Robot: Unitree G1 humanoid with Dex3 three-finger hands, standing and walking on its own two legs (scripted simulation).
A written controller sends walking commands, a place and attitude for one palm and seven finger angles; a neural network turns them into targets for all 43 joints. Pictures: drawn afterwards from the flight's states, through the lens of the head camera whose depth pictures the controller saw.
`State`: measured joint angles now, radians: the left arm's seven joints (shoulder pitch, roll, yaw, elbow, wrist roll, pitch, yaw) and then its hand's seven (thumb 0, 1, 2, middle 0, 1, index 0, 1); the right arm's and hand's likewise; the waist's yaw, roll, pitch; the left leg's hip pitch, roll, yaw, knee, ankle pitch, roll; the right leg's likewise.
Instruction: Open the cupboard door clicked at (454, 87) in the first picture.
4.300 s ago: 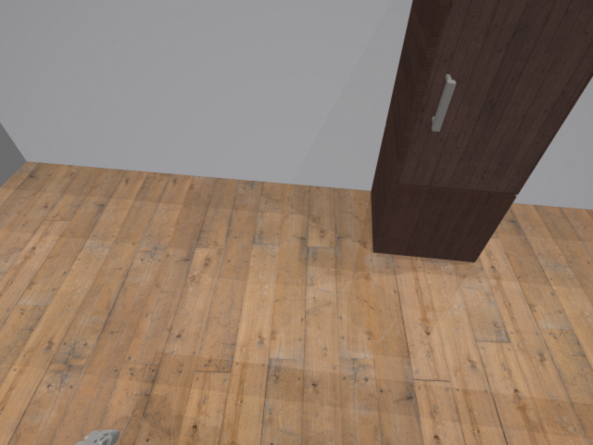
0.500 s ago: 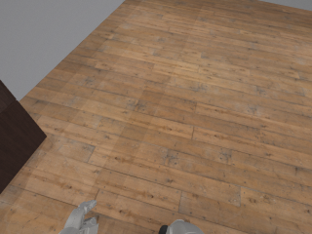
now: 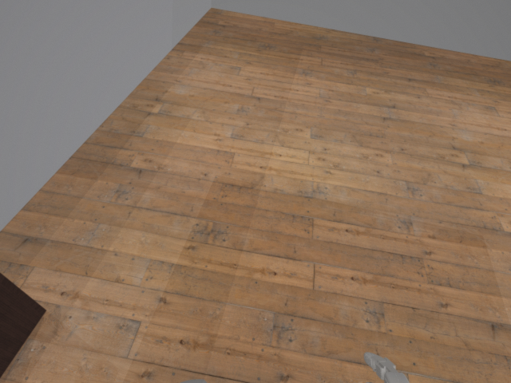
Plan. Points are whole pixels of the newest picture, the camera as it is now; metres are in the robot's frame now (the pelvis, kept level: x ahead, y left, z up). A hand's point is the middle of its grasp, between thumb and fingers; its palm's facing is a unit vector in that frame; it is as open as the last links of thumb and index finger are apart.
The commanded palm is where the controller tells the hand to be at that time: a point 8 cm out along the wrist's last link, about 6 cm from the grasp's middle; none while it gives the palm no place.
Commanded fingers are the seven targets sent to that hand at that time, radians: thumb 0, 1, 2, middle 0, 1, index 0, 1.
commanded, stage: walk to a spot facing it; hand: left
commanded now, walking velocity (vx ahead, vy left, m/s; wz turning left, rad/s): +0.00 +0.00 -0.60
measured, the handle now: out of the picture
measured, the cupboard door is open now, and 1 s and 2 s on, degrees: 0 0 0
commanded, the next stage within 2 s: turn to face it in 0.28 s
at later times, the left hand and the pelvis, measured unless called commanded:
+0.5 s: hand (215, 294) +0.30 +0.11 -0.15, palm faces -0.27 -0.93 -0.26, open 7.4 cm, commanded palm none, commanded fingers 0.00 0.90 0.90 -0.20 -0.30 -0.20 -0.30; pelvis +0.12 -0.04 -0.01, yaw -15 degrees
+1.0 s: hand (152, 346) +0.20 +0.21 -0.17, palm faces +0.05 -0.97 -0.23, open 7.3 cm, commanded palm none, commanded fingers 0.00 0.90 0.90 -0.20 -0.30 -0.20 -0.30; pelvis +0.13 +0.00 +0.01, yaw +0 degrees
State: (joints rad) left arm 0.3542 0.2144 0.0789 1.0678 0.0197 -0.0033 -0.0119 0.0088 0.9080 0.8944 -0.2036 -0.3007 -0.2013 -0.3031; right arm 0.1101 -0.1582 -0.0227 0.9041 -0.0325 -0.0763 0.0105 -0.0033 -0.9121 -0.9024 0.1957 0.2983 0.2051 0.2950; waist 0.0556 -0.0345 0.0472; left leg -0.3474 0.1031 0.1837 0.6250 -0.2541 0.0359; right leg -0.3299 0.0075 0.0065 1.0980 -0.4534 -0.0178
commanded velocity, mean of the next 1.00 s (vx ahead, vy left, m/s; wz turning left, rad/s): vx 0.00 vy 0.00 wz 0.18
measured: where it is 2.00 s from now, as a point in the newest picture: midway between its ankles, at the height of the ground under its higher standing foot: outside the picture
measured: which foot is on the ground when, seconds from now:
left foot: down 0.00-0.40, up 0.42-0.80, down 0.82-1.00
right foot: up 0.00-0.38, down 0.40-0.82, up 0.84-1.00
